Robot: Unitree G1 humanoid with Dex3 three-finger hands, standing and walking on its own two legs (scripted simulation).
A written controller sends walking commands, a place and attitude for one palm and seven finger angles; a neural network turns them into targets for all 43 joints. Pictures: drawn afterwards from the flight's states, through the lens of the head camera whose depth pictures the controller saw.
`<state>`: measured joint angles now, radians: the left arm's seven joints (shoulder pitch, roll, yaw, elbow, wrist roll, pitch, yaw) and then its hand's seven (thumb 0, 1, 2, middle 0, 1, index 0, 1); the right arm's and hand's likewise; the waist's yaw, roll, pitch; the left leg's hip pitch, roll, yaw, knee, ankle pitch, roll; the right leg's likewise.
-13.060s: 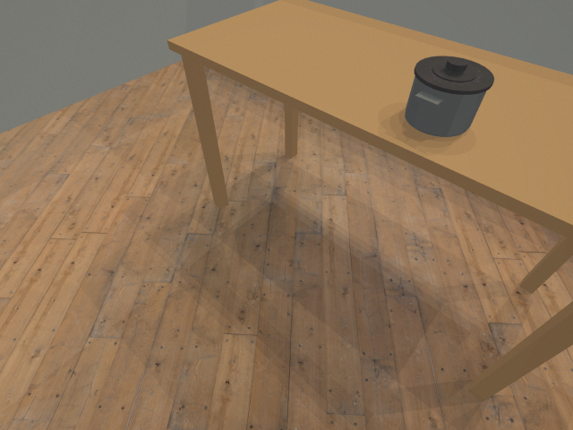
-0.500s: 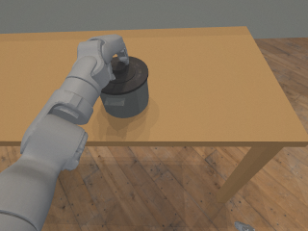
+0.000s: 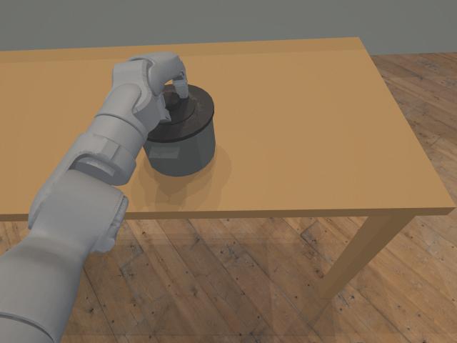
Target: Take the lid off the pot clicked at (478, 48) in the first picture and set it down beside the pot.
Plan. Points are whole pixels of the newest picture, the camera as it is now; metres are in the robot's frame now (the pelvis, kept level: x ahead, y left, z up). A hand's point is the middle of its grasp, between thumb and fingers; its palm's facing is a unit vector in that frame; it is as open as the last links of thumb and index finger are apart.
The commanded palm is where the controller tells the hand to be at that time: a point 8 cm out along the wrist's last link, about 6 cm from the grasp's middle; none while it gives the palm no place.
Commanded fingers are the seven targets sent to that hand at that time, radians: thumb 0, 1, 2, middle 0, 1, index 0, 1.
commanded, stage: close the fingers and squeeze the knob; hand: left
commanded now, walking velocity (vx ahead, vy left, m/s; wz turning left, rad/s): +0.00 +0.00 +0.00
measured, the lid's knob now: (169, 101) +0.51 +0.08 +0.15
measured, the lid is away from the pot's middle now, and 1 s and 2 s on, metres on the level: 0.00 0.00 0.01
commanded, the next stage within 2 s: lift the lid straight up in 1.28 s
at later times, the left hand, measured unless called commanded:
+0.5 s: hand (164, 101) +0.48 +0.09 +0.17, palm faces -0.36 -0.07 -0.93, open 6.9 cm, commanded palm +0.47 +0.09 +0.23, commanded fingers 0.00 0.45 0.70 -0.78 -1.04 -0.78 -1.04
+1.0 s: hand (164, 101) +0.48 +0.09 +0.18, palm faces -0.37 -0.06 -0.93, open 6.7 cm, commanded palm +0.47 +0.09 +0.23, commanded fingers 0.00 0.62 0.75 -0.80 -1.00 -0.84 -1.04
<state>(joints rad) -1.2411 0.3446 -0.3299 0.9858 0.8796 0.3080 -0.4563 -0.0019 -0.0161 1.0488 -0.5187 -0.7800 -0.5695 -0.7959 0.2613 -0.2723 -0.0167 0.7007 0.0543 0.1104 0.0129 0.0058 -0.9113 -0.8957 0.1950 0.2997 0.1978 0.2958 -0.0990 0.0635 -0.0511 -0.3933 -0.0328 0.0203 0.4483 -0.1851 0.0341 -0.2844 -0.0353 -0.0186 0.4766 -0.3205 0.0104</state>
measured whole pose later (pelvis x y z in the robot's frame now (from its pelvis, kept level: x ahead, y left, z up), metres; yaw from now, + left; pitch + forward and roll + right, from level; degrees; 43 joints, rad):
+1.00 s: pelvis +0.00 +0.00 +0.00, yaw +0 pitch +7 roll +1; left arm -1.25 0.33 -0.33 0.99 0.88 0.32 -0.47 -0.01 0.35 0.63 -0.67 -0.94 -0.72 -0.98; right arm 0.24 -0.27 -0.01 0.70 0.06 0.13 0.01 0.01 -0.91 -0.90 0.20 0.30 0.20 0.30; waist -0.10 0.06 -0.05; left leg -0.39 -0.03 0.02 0.45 -0.19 0.03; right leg -0.28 -0.03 -0.02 0.48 -0.32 0.01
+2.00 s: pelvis +0.00 -0.01 +0.00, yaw +0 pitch +7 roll +1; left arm -1.30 0.35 -0.28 0.98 0.88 0.30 -0.50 0.01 0.35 0.63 -0.67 -0.94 -0.74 -0.97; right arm 0.23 -0.26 -0.01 0.71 0.05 0.04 0.00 0.01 -0.91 -0.90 0.20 0.30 0.20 0.30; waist -0.09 0.07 -0.04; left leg -0.36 -0.03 0.02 0.42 -0.17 0.03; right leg -0.26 -0.03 -0.02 0.46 -0.31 0.00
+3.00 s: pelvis -0.01 +0.00 +0.00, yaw +0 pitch +7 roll +1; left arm -1.51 0.38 -0.29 1.02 0.90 0.34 -0.55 0.03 0.34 0.64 -0.67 -0.93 -0.75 -0.98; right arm 0.24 -0.27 0.01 0.72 0.05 -0.02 0.00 0.01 -0.91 -0.90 0.20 0.30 0.20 0.30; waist -0.09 0.07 -0.05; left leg -0.37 -0.04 0.02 0.40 -0.15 0.04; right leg -0.27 -0.04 -0.02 0.45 -0.29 0.01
